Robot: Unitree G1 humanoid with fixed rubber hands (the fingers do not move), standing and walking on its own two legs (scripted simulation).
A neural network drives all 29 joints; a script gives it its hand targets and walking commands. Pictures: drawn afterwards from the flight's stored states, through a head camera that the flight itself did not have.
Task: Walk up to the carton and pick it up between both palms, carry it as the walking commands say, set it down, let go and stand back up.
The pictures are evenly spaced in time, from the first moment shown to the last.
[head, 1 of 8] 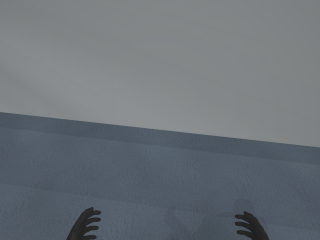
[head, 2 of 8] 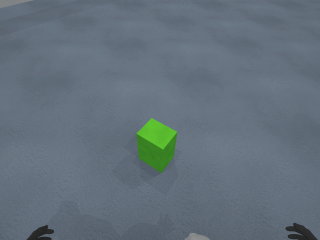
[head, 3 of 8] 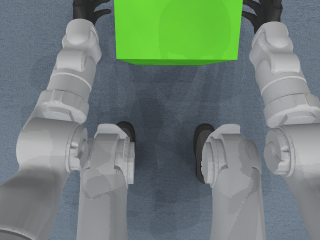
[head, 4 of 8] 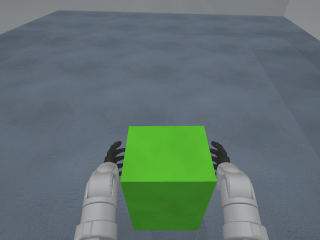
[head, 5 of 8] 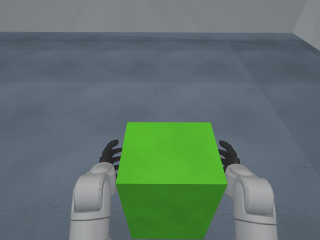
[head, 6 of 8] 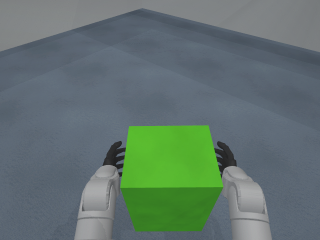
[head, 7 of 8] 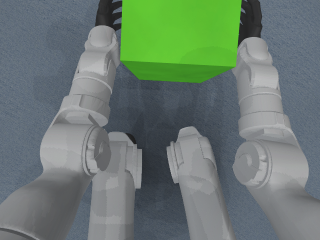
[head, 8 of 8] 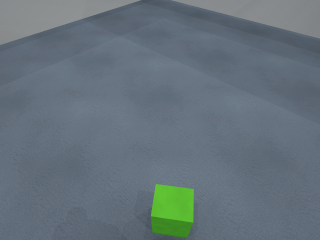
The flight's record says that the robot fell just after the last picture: no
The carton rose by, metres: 0.66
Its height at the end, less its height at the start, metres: +0.00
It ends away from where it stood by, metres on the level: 2.37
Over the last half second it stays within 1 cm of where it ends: yes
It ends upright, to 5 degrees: yes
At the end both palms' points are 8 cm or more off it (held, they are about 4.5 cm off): yes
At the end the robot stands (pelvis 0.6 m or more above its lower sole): yes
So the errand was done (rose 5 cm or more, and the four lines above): yes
